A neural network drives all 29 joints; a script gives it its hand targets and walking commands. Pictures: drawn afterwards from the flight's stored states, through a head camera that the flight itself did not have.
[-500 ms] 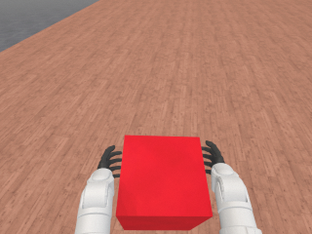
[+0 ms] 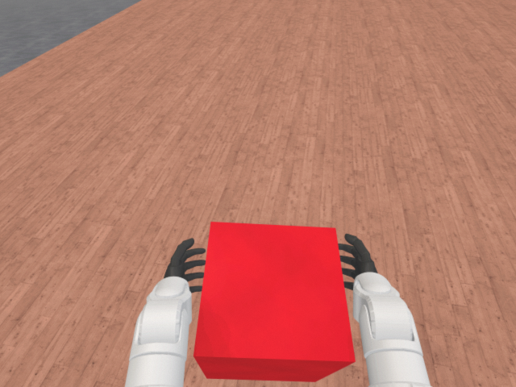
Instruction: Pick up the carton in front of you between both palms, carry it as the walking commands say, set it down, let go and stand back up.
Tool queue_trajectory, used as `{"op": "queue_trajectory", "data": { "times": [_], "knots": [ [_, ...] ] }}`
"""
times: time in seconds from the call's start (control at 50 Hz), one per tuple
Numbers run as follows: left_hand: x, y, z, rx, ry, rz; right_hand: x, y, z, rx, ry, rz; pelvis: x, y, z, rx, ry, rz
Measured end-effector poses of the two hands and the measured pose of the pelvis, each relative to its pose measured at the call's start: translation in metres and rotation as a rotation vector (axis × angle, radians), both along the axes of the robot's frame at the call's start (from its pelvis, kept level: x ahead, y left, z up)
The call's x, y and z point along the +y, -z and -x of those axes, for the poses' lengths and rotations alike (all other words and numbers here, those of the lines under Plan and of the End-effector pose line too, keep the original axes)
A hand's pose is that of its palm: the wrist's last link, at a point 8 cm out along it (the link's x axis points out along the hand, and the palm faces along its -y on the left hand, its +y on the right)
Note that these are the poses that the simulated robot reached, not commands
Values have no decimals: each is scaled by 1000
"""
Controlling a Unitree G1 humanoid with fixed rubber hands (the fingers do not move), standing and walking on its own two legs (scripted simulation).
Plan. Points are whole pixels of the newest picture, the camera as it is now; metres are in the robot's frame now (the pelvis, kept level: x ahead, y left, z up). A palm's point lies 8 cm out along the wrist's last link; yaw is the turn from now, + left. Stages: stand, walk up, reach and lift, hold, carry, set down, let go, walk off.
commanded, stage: carry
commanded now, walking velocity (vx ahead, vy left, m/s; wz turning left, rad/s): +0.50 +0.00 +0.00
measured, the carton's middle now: (267, 308) +0.30 +0.00 -0.06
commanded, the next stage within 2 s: none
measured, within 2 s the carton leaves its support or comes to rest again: neither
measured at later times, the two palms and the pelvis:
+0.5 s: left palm (178, 196) +0.52 +0.18 +0.01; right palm (316, 192) +0.50 -0.11 +0.02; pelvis +0.22 +0.05 +0.01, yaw -4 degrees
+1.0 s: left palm (193, 154) +0.63 +0.16 +0.03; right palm (318, 151) +0.63 -0.13 +0.04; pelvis +0.34 +0.03 +0.00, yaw -2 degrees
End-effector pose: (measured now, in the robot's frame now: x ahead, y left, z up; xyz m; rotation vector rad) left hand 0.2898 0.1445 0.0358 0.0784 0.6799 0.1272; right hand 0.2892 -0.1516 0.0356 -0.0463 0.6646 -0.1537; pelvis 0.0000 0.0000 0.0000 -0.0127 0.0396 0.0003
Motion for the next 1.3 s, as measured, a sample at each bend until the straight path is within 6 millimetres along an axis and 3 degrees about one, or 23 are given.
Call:
{"op": "queue_trajectory", "data": {
  "times": [0.08, 0.14, 0.26, 0.34, 0.4, 0.56, 0.72, 0.8, 0.88, 1.0, 1.3],
  "knots": [
    [-2, -2, -17, 21, -8, 9, -2, -5, -24, 20, -9, -1, -4, -11, -27, 8, 7, -21],
    [-2, -10, -40, 3, -5, 12, -2, -12, -48, 3, 1, 1, -1, -15, -50, 12, 14, -27],
    [9, -13, -109, -21, 26, 6, 9, -15, -107, -23, 20, 4, 16, -11, -113, 14, 26, -17],
    [26, 3, -164, -27, 44, 12, 25, -5, -156, -30, 31, 13, 36, 7, -165, -1, 42, -1],
    [36, 18, -196, 6, 26, 25, 37, 5, -186, 4, 21, 28, 46, 10, -191, 4, 53, -18],
    [38, 23, -242, 51, 40, 28, 39, 11, -231, 51, 39, 28, 52, -9, -242, 27, 63, 6],
    [25, -7, -297, -45, 40, -3, 25, -7, -287, -49, 43, -13, 38, -3, -298, -3, 46, -13],
    [21, -13, -324, -39, 44, -18, 22, -11, -312, -43, 37, -20, 34, -2, -320, 4, 41, -7],
    [20, -8, -339, -24, 32, -9, 21, -9, -328, -27, 29, -10, 30, 0, -333, 12, 38, -7],
    [20, 2, -343, -6, 25, 1, 20, -2, -338, -9, 24, 0, 28, 2, -341, 19, 36, -9],
    [24, 0, -330, -14, 22, 2, 24, -3, -325, -17, 19, -1, 31, 2, -332, 3, 34, -10]
  ]
}}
